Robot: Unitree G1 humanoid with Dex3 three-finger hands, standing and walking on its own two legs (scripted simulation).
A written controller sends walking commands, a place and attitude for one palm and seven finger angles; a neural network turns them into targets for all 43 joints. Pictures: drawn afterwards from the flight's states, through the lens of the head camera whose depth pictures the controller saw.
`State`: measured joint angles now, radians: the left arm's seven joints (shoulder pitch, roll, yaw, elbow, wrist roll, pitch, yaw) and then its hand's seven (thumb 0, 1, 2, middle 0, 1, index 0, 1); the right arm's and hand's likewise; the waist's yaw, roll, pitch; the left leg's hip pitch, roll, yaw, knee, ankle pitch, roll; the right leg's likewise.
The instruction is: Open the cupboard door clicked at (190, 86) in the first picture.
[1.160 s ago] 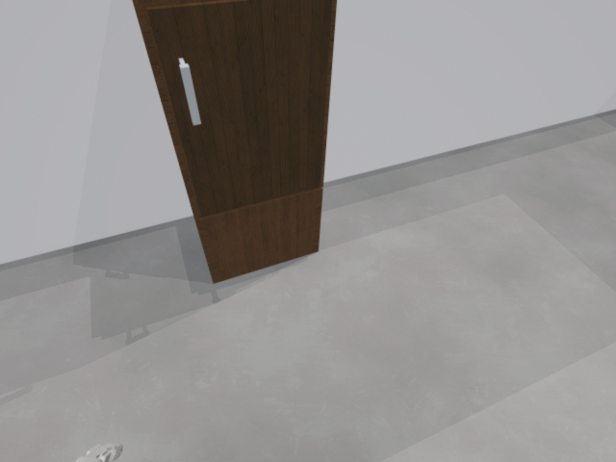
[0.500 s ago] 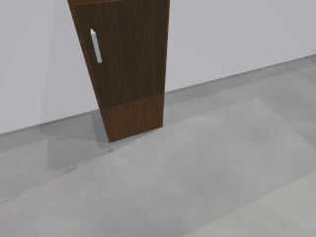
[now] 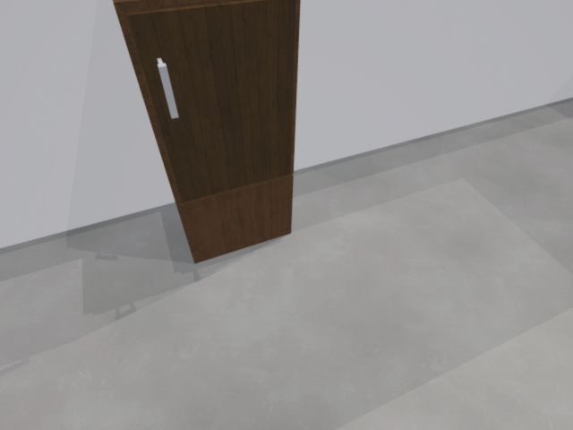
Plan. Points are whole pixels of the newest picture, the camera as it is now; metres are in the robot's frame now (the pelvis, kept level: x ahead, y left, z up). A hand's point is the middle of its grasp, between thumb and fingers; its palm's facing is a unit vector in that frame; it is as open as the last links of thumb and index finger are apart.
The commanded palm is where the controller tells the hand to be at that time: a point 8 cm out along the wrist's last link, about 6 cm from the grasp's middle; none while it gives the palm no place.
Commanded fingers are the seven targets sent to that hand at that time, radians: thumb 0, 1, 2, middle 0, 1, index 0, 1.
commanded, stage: look at it before walking up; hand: left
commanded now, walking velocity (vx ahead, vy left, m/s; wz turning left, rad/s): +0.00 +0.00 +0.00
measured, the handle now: (167, 88) +0.87 +0.36 +0.04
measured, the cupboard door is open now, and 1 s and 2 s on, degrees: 0 0 0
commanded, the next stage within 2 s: turn to face it in 0.28 s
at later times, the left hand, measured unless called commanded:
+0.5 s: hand out of the picture +0.08 +0.25 -0.16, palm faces -0.02 -0.94 -0.34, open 7.4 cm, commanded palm none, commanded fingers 0.00 0.90 0.90 -0.20 -0.30 -0.20 -0.30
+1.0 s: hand out of the picture -0.03 +0.28 -0.18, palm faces +0.26 -0.94 -0.22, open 7.4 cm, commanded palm none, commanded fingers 0.00 0.90 0.90 -0.20 -0.30 -0.20 -0.30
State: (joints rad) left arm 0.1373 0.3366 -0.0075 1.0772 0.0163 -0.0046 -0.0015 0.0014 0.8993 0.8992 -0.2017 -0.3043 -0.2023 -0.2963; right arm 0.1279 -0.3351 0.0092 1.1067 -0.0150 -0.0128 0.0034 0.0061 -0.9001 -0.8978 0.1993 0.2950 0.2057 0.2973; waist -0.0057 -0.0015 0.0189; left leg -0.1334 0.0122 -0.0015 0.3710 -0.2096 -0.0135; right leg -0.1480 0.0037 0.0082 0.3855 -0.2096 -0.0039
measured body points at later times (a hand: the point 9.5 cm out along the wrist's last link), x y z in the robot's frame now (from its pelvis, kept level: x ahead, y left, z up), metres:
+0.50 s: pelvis +0.01 +0.00 +0.00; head +0.01 +0.00 +0.45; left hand +0.09 +0.30 -0.13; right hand +0.09 -0.29 -0.13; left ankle +0.00 +0.13 -0.75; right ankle +0.00 -0.12 -0.75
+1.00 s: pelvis -0.03 +0.06 +0.00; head -0.01 +0.10 +0.44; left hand -0.04 +0.33 -0.17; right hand +0.06 -0.16 -0.14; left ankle -0.02 +0.13 -0.75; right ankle -0.02 -0.10 -0.66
